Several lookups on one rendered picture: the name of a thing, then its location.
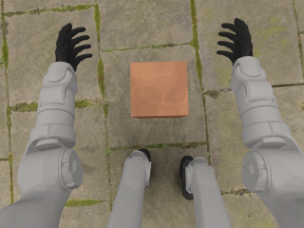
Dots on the robot right forearm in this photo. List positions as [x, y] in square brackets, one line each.
[257, 108]

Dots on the robot left thigh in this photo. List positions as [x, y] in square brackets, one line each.
[127, 209]

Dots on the robot left shin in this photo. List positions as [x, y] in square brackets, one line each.
[135, 153]

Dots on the robot left hand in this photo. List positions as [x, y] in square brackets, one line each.
[65, 46]

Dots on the robot left forearm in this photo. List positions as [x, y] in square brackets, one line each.
[54, 127]

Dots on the left robot upper arm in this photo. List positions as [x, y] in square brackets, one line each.
[46, 180]

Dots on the right robot upper arm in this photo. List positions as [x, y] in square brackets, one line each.
[276, 175]

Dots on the carton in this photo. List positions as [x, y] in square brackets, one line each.
[159, 90]

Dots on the robot right hand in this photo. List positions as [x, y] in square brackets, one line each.
[242, 45]

